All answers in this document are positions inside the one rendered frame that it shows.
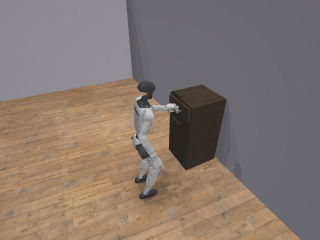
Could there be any robot right upper arm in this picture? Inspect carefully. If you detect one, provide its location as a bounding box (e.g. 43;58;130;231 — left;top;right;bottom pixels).
138;109;154;142

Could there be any robot right hand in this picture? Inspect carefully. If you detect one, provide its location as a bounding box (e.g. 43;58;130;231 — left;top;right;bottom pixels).
152;158;165;173

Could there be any cabinet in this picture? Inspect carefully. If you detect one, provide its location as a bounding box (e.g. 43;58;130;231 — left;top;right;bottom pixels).
169;84;227;170

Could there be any robot left hand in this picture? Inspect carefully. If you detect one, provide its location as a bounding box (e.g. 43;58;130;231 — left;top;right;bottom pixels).
166;103;179;113

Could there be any humanoid robot head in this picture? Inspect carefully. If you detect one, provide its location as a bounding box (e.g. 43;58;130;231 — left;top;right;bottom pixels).
136;81;156;109

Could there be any robot left forearm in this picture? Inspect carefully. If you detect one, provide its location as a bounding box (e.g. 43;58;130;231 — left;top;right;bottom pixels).
151;104;168;112

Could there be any robot torso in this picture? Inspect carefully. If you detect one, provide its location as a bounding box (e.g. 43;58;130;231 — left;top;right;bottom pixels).
132;99;154;151

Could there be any drawer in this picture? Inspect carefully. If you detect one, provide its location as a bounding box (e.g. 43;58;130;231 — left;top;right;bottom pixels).
169;94;191;123

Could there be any handle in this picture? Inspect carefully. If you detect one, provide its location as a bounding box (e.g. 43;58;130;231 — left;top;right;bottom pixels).
171;117;180;126
172;90;182;99
173;108;181;113

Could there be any robot right forearm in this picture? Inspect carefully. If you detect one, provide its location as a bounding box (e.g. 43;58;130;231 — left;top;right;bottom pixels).
140;136;158;161

